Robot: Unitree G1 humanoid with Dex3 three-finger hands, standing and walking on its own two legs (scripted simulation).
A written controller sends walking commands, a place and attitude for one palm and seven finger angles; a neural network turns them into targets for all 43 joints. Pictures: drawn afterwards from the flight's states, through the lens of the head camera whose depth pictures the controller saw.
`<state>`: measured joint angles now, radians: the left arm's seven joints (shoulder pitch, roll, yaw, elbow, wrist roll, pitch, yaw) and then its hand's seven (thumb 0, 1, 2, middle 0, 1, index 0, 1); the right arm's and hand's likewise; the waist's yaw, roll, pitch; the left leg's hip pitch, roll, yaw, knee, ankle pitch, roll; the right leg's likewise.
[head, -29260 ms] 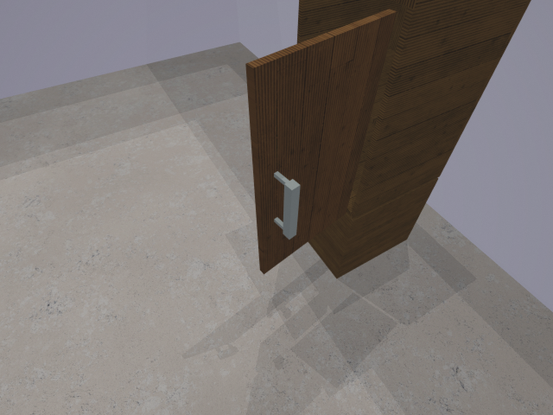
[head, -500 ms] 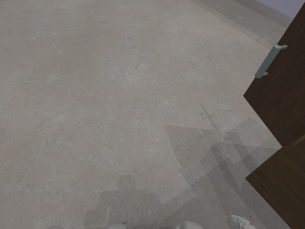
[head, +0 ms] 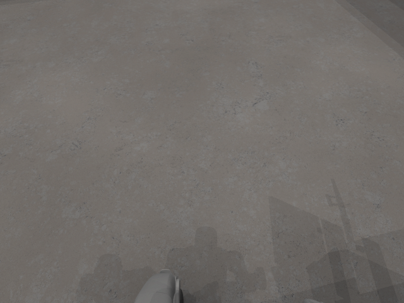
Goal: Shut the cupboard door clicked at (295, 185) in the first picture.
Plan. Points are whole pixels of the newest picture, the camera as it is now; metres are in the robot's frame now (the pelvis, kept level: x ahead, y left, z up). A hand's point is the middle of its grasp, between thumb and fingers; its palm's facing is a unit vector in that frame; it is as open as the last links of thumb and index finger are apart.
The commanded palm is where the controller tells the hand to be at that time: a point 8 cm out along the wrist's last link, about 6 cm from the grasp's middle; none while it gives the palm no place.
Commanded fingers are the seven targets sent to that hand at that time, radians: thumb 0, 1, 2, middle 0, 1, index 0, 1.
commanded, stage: walk to a spot facing it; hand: left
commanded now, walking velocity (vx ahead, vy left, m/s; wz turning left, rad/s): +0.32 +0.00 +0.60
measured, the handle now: out of the picture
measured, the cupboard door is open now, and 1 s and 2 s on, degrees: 74 74 74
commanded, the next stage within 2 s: turn to face it in 0.80 s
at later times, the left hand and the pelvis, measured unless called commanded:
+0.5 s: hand (125, 213) +0.32 +0.23 -0.14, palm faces +0.15 -0.95 -0.26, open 7.4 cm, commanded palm none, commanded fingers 0.00 0.90 0.90 -0.20 -0.30 -0.20 -0.30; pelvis +0.20 +0.00 -0.01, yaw +11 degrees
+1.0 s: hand (121, 258) +0.22 +0.23 -0.20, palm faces +0.53 -0.81 -0.25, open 7.4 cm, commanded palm none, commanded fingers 0.00 0.90 0.90 -0.20 -0.30 -0.20 -0.30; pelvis +0.33 +0.05 -0.03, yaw +29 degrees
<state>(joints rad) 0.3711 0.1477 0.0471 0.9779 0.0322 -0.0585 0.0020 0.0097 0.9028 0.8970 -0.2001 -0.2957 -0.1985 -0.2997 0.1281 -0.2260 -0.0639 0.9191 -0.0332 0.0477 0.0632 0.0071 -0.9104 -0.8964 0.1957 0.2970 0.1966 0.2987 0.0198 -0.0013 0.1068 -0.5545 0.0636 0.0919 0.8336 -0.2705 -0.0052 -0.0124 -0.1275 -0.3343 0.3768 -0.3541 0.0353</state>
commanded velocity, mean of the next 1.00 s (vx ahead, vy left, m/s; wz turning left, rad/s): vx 0.15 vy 0.00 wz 0.40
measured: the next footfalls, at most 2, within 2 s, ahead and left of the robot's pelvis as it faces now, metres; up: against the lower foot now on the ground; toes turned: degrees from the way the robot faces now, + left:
left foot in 0.10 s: +0.16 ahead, +0.13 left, +0.00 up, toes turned +10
right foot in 0.52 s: +0.35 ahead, -0.10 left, +0.00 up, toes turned +6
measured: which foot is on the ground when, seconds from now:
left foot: up 0.00-0.08, down 0.10-0.52, up 0.54-0.92, down 0.94-1.00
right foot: down 0.00-0.10, up 0.12-0.50, down 0.52-0.94, up 0.96-1.00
